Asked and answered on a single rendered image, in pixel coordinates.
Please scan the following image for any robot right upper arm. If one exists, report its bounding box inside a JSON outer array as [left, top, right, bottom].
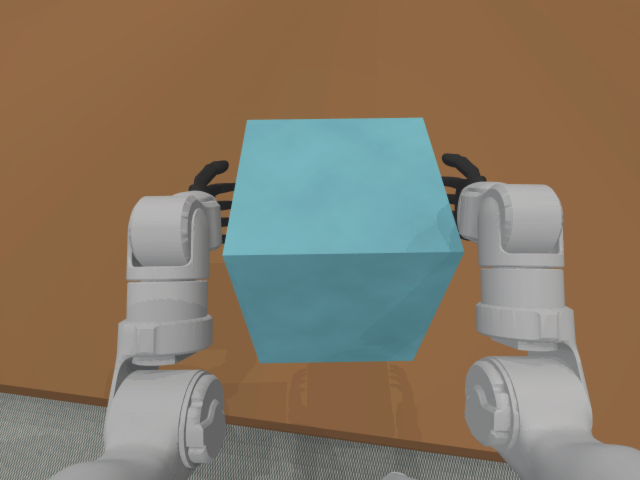
[[464, 356, 640, 480]]

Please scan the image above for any robot right forearm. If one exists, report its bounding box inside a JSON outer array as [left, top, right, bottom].
[[457, 182, 593, 430]]

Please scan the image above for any robot left upper arm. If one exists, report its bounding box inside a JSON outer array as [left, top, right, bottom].
[[48, 370, 226, 480]]

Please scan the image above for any robot right hand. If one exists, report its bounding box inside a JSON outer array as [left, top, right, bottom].
[[442, 153, 487, 241]]

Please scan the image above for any robot left forearm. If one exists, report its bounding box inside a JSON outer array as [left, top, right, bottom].
[[104, 191, 222, 447]]

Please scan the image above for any robot left hand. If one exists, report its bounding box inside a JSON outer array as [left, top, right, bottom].
[[189, 160, 235, 244]]

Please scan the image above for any carton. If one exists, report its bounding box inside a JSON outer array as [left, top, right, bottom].
[[222, 118, 464, 363]]

